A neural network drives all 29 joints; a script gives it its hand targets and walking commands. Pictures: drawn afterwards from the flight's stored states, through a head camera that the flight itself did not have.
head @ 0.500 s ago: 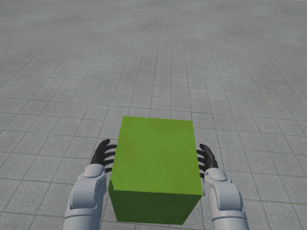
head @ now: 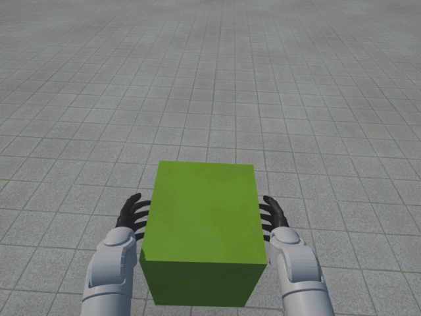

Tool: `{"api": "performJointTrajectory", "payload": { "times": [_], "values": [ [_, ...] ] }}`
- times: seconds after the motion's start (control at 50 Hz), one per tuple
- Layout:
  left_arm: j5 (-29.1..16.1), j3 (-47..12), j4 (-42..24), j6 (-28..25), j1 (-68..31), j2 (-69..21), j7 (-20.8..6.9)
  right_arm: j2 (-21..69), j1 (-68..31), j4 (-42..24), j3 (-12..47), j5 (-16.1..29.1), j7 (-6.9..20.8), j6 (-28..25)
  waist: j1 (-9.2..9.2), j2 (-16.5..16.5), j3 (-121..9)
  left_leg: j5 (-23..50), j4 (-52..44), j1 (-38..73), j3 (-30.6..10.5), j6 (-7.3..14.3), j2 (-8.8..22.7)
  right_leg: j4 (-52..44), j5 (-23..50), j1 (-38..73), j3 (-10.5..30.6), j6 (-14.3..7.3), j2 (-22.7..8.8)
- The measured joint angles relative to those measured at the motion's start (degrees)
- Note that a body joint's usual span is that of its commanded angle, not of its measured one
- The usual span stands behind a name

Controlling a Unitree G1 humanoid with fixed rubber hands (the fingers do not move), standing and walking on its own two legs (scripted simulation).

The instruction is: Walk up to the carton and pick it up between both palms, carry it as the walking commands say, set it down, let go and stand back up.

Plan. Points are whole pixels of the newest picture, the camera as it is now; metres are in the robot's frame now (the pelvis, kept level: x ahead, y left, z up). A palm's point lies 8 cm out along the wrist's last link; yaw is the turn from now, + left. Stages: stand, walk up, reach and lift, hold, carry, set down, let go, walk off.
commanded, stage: hold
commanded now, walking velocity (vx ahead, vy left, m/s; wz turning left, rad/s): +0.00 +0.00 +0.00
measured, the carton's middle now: (203, 236) +0.30 +0.06 -0.05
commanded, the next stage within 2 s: set down in 0.38 s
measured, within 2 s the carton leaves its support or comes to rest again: neither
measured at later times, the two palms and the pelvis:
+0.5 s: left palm (92, 225) +0.25 +0.26 +0.05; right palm (248, 231) +0.27 -0.03 +0.05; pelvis -0.04 +0.09 +0.00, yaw -6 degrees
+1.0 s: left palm (125, 230) +0.29 +0.23 -0.04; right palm (257, 238) +0.31 -0.06 -0.04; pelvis -0.04 +0.06 -0.02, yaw -7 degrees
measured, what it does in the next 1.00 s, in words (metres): shifts its weight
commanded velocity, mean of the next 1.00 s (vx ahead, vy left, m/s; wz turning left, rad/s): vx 0.00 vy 0.00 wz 0.00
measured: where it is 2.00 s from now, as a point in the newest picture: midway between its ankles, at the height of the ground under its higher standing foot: outside the picture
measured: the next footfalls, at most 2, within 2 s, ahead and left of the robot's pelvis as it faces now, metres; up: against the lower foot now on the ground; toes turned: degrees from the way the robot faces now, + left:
none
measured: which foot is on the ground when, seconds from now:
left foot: down 0.00-1.00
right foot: down 0.00-1.00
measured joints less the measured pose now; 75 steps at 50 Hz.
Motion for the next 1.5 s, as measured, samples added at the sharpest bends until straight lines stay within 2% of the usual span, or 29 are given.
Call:
{"api": "performJointTrajectory", "payload": {
  "times": [0.04, 0.08, 0.16, 0.22, 0.3, 0.42, 0.48, 0.52, 0.58, 0.66, 0.78, 0.9, 1.04, 1.16, 1.34, 1.4, 1.5],
  "values": [
    [-0.3, 1.6, 0.4, -0.3, -0.6, -0.1, -0.2, 0.2, -1.4, 2.0, 0.3, -0.4, -0.1, -0.8, 1.02, 0.4, -0.2, 0.8, -0.4, 0.5, -1.1, 0.1, -0.5, -0.4, 0.7, 0.1, 1.6, 0.1, 0.3],
    [-0.3, 3.1, 1.5, -0.4, -2.1, -0.2, -0.3, 0.5, -3.1, 4.2, -0.5, -1.1, 0.2, -1.7, 1.21, 1.1, -0.7, 0.0, -0.9, 0.9, -1.7, -0.3, -0.6, -0.5, 1.0, 0.1, 2.0, 0.4, 0.4],
    [0.4, 5.2, 3.9, -0.7, -5.5, -0.7, -0.4, 1.2, -5.9, 7.0, -3.2, -2.6, 1.1, -2.9, -0.19, 2.9, -1.7, -2.4, -2.1, 2.2, -2.6, -2.4, -0.5, 0.2, 0.8, 0.5, 1.1, 1.3, 0.3],
    [1.7, 5.9, 5.9, -0.7, -6.6, -1.1, -0.8, 1.5, -6.9, 8.7, -4.7, -3.7, 1.8, -2.6, -1.08, 2.7, -2.2, -1.7, -2.5, 3.6, -2.3, -3.8, -1.1, 0.0, 0.9, 1.9, 1.5, 2.1, -0.5],
    [3.5, 6.2, 9.2, -0.3, -7.1, -1.2, -1.1, 1.9, -8.0, 11.9, -6.8, -5.0, 2.6, -1.3, -2.10, 2.0, -2.8, -1.5, -2.4, 5.3, -1.0, -3.6, -1.6, -0.3, 1.4, 3.4, 2.8, 3.2, -1.0],
    [5.5, 8.1, 11.7, 0.8, -9.8, -1.9, -0.6, 2.1, -10.1, 16.4, -9.9, -6.1, 3.9, -2.5, -1.79, -0.1, -1.4, -1.9, -0.4, 5.9, 1.2, -2.5, -2.6, 1.6, 1.3, 3.7, 4.9, 4.7, -1.8],
    [7.5, 10.0, 15.1, 0.8, -13.4, -3.1, 0.7, -0.1, -14.4, 22.6, -11.7, -5.9, 5.3, -3.8, 1.78, -0.7, 1.2, -2.3, -0.1, 7.5, 3.6, -2.0, -2.8, 3.7, -0.1, 4.0, 7.3, 5.3, -1.9],
    [8.0, 9.6, 16.4, 0.5, -14.6, -3.6, 2.3, -1.7, -17.6, 26.7, -12.9, -7.0, 7.1, -4.8, 2.71, -0.5, 2.5, -3.1, 0.5, 7.7, 4.1, -1.8, -3.3, 4.1, 0.4, 4.2, 7.8, 5.6, -2.4],
    [7.9, 10.1, 18.6, -1.3, -15.9, -4.1, 4.1, -2.5, -21.8, 31.4, -15.7, -10.1, 8.7, -6.9, 1.93, 0.3, 3.0, -2.8, 1.4, 6.7, 3.5, -1.3, -4.3, 4.6, 1.0, 3.7, 7.3, 6.2, -3.3],
    [8.4, 13.6, 22.4, -4.0, -18.4, -4.8, 4.6, -2.5, -25.7, 36.6, -20.3, -14.4, 9.6, -9.6, 0.18, 1.9, 3.0, -2.6, 2.0, 5.0, 3.3, -0.9, -4.9, 5.4, 0.6, 2.2, 7.1, 6.5, -3.8],
    [10.3, 17.7, 25.6, -8.0, -22.1, -6.4, 4.9, -3.3, -25.9, 37.2, -22.4, -15.4, 10.2, -13.0, -0.40, 3.7, 5.9, -2.1, 3.0, 2.4, 4.3, -0.6, -4.8, 7.7, 0.2, -1.3, 8.0, 6.5, -3.5],
    [10.1, 19.6, 26.9, -13.3, -22.2, -6.4, 3.4, -3.1, -24.3, 34.6, -19.8, -13.6, 8.7, -15.8, 0.31, 2.6, 7.3, -2.9, 4.8, -3.2, 4.9, -1.7, -3.7, 10.6, -0.6, -7.8, 8.5, 5.5, -2.2],
    [7.3, 18.4, 24.6, -19.4, -20.8, -2.7, -0.9, 0.5, -22.6, 30.7, -17.4, -10.2, 4.1, -22.0, 2.26, -0.8, 6.7, -4.3, 8.2, -13.4, 4.2, -3.1, -1.5, 13.1, -1.0, -17.9, 7.4, 3.6, 0.1],
    [5.7, 16.9, 23.2, -24.3, -19.8, 0.7, -4.7, 3.0, -19.9, 27.2, -14.3, -7.4, 0.3, -27.3, 4.24, -2.5, 5.2, -5.2, 11.2, -23.3, 2.1, -3.1, -1.1, 15.0, -1.6, -26.9, 5.2, 2.6, 0.7],
    [1.1, 14.4, 21.5, -28.5, -16.9, 3.7, -6.5, 4.4, -16.8, 22.7, -9.4, -4.4, -3.3, -30.2, 2.29, -1.3, -1.5, -6.3, 16.8, -38.7, -0.2, -4.2, -1.7, 18.4, -2.4, -40.8, 2.8, 2.9, 0.2],
    [1.2, 14.6, 22.2, -28.9, -17.8, 3.7, -6.7, 4.3, -17.0, 22.6, -9.6, -4.1, -3.5, -30.5, 1.96, -1.4, -3.8, -6.9, 19.1, -42.8, 0.6, -4.3, -1.8, 20.3, -2.7, -44.9, 3.5, 3.6, 0.3],
    [1.8, 15.6, 23.3, -28.8, -20.0, 2.9, -6.4, 3.2, -18.5, 23.4, -10.4, -3.6, -3.0, -30.5, 1.74, -1.7, -5.7, -8.2, 23.5, -48.5, 2.6, -3.1, -2.2, 24.3, -3.5, -50.7, 5.3, 5.1, 0.2]
  ]
}}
